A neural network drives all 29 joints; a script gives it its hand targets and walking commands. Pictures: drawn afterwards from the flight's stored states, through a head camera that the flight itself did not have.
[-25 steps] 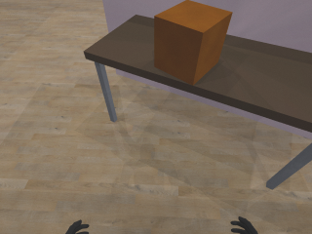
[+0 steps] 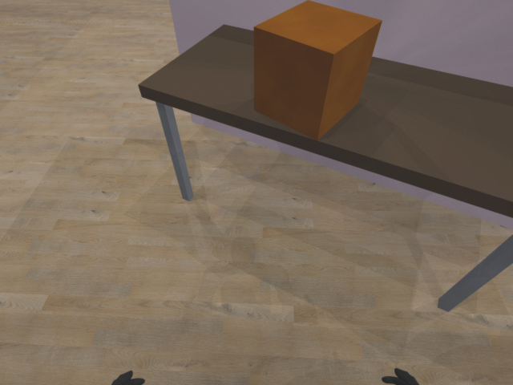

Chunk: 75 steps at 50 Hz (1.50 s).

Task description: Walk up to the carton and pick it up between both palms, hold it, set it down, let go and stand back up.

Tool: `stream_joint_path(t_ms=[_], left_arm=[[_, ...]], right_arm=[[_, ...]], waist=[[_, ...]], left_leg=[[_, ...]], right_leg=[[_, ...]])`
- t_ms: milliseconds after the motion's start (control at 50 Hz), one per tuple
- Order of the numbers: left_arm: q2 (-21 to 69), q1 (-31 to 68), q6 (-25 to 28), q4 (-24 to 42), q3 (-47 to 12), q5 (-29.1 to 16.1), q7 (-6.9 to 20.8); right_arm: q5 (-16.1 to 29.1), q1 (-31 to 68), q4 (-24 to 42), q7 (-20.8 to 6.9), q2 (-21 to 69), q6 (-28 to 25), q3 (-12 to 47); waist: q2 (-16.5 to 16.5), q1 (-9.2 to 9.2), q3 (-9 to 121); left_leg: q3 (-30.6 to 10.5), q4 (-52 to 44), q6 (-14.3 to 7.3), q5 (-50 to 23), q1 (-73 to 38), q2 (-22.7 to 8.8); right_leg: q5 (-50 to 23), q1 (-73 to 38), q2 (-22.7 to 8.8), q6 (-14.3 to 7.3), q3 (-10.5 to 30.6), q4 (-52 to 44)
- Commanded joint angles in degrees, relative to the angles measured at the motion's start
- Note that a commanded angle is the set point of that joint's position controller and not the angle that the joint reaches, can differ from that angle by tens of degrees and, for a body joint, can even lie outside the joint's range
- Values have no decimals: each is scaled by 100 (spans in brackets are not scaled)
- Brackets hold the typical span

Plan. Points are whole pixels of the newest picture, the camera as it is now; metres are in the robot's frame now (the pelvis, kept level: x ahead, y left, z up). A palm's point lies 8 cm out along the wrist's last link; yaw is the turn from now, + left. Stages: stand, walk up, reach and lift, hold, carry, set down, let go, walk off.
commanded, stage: stand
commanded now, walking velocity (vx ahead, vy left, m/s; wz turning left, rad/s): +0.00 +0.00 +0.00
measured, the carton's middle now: (312, 69) +0.93 -0.17 +0.01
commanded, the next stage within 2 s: none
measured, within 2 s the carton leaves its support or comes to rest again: neither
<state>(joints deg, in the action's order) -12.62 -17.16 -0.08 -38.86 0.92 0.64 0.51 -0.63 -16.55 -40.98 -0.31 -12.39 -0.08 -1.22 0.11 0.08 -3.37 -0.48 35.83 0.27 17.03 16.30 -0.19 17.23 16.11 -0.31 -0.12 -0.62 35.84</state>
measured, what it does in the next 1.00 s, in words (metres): stands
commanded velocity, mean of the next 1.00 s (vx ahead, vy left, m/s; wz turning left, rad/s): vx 0.00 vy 0.00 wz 0.00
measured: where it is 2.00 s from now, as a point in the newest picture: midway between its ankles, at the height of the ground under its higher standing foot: outside the picture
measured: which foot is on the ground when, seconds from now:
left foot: down 0.00-1.00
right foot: down 0.00-1.00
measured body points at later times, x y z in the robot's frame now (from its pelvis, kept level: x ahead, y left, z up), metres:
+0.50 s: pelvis +0.01 +0.00 +0.00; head +0.01 +0.00 +0.45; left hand +0.10 +0.24 -0.12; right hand +0.11 -0.25 -0.12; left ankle +0.03 +0.12 -0.73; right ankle +0.02 -0.12 -0.73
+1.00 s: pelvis +0.01 +0.00 +0.00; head +0.02 -0.01 +0.45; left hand +0.10 +0.24 -0.12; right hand +0.10 -0.25 -0.12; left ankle +0.03 +0.12 -0.73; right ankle +0.02 -0.12 -0.73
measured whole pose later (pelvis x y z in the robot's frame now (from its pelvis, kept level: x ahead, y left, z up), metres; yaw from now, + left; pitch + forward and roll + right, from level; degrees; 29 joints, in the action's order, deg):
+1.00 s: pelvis +0.01 +0.00 +0.00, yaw +1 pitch -2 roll +0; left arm -12.9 -17.1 -0.3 -41.7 0.6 0.3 0.1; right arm -0.6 -16.8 -43.0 0.1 -12.7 0.1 -0.9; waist 0.2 0.0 -3.3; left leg -1.1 33.6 0.7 16.6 14.7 -0.3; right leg 17.1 14.4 -0.3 -0.5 -1.2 33.9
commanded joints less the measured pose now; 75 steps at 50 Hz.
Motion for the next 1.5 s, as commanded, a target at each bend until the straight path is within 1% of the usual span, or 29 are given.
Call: stream_joint_path(t_ms=[0,40,80,120,220,240,260,300,340,400,460,500,560,580,620,680,740,860,900,920,940,960,980,1060,1140,1180,1340,1380,1480], left_arm=[[-814,25,164,568,248,-5,-41],[-800,13,156,562,257,-1,-45],[-805,22,163,549,255,-5,-44],[-783,-15,165,535,255,1,-49],[-817,-2,154,494,236,-13,-51],[-783,-18,154,491,237,0,-50],[-804,-26,154,468,231,-10,-49],[-841,-7,150,467,246,-16,-58],[-832,15,152,462,237,-13,-61],[-830,-14,152,440,244,-13,-64],[-792,7,141,427,227,-19,-71],[-844,-6,136,400,237,-23,-71],[-802,-4,126,400,231,-26,-68],[-821,-13,126,386,237,-21,-70],[-850,52,126,380,246,-28,-77],[-848,0,124,354,246,-26,-71],[-849,5,129,348,238,-29,-75],[-853,-11,130,310,240,-34,-76],[-849,-14,126,267,232,-41,-75],[-861,-24,127,266,239,-33,-79],[-881,-1,126,263,244,-32,-81],[-851,-26,127,240,236,-28,-83],[-875,-30,132,243,235,-33,-87],[-866,-48,121,217,248,-35,-86],[-857,-72,119,164,244,-35,-92],[-864,-72,121,160,229,-40,-93],[-870,-99,115,43,231,-34,-102],[-892,-118,112,29,230,-43,-107],[-879,-110,115,-33,222,-42,-114]], right_arm=[[-5,19,649,42,-780,-162,-208],[1,31,623,40,-819,-155,-219],[-7,10,620,43,-821,-150,-215],[-9,21,599,54,-833,-157,-215],[20,-12,587,54,-806,-153,-199],[7,16,577,57,-840,-150,-203],[9,20,586,55,-842,-152,-204],[15,19,581,60,-833,-149,-202],[14,-21,577,62,-817,-150,-209],[-1,-18,541,68,-819,-151,-195],[15,5,541,68,-846,-146,-209],[13,31,526,73,-836,-140,-189],[9,5,519,77,-844,-140,-205],[11,5,525,73,-831,-138,-204],[21,-10,495,75,-836,-136,-196],[14,-1,486,72,-830,-128,-202],[7,-4,481,79,-831,-139,-197],[0,-19,427,78,-851,-136,-187],[4,-35,410,82,-856,-133,-202],[-5,-50,394,79,-844,-130,-195],[9,-60,374,84,-825,-132,-185],[14,-36,363,84,-826,-138,-189],[15,-51,361,82,-827,-140,-189],[19,-73,315,94,-854,-131,-194],[9,-85,285,97,-868,-133,-194],[11,-83,269,97,-853,-136,-191],[20,-100,177,111,-857,-129,-183],[27,-108,148,111,-858,-119,-171],[29,-82,98,118,-870,-138,-166]], waist=[[49,18,210],[25,4,230],[-33,30,239],[-17,-5,210],[-27,8,210],[74,-19,195],[70,2,302],[5,-17,272],[-66,21,279],[3,-3,249],[103,-11,236],[-6,-10,227],[16,-25,192],[55,13,200],[-41,9,170],[-20,5,112],[42,4,137],[-73,-15,185],[18,-4,253],[62,3,211],[-48,9,177],[-5,-20,200],[4,11,233],[-47,-16,152],[16,-12,151],[-73,-30,169],[70,-24,188],[-16,-18,124],[12,-35,149]], left_leg=[[-595,-894,-229,-266,68,-421],[-614,-930,-232,-96,105,-420],[-584,-909,-197,-187,62,-402],[-588,-866,-211,-324,6,-398],[-605,-900,-220,-324,2,-424],[-595,-890,-218,-376,-10,-429],[-603,-903,-210,-391,-13,-429],[-606,-899,-224,-420,57,-427],[-578,-848,-198,-492,-24,-414],[-563,-823,-207,-682,-91,-409],[-603,-884,-219,-642,-36,-432],[-599,-869,-210,-657,-79,-434],[-596,-898,-205,-575,-26,-429],[-578,-899,-198,-573,-29,-416],[-586,-911,-194,-601,-46,-415],[-581,-918,-191,-489,-64,-406],[-596,-932,-202,-588,-55,-414],[-571,-948,-178,-546,-96,-386],[-570,-939,-169,-499,-182,-381],[-572,-940,-167,-504,-118,-385],[-587,-958,-175,-525,-105,-397],[-587,-961,-193,-605,-110,-419],[-570,-954,-179,-653,-127,-409],[-584,-970,-177,-582,-102,-398],[-598,-953,-184,-635,-162,-404],[-599,-958,-181,-657,-166,-414],[-608,-1025,-177,-626,-147,-434],[-591,-1021,-165,-614,-147,-392],[-591,-1002,-171,-795,-204,-415]], right_leg=[[-164,63,-466,-210,589,-917],[-65,37,-453,-209,587,-926],[-109,37,-442,-192,562,-959],[-216,45,-471,-211,608,-960],[-157,42,-479,-217,575,-960],[-249,52,-467,-207,573,-953],[-290,-26,-451,-193,529,-914],[-339,-106,-465,-201,525,-915],[-329,-55,-488,-220,543,-948],[-494,-32,-491,-225,544,-962],[-512,-82,-476,-200,524,-912],[-511,-77,-471,-207,547,-940],[-458,-107,-474,-210,524,-945],[-455,-91,-487,-220,533,-961],[-450,-54,-484,-207,541,-984],[-282,6,-493,-218,573,-1064],[-409,-85,-482,-211,544,-1018],[-365,-90,-488,-203,551,-1084],[-282,-45,-503,-214,575,-1110],[-315,-82,-492,-210,563,-1092],[-352,-88,-491,-206,559,-1065],[-422,-125,-499,-205,556,-1061],[-478,-140,-500,-204,543,-1058],[-345,-113,-500,-220,563,-1117],[-423,-120,-509,-221,552,-1122],[-450,-141,-486,-210,539,-1117],[-462,-215,-486,-198,532,-1122],[-432,-162,-495,-204,551,-1183],[-625,-255,-521,-202,536,-1129]])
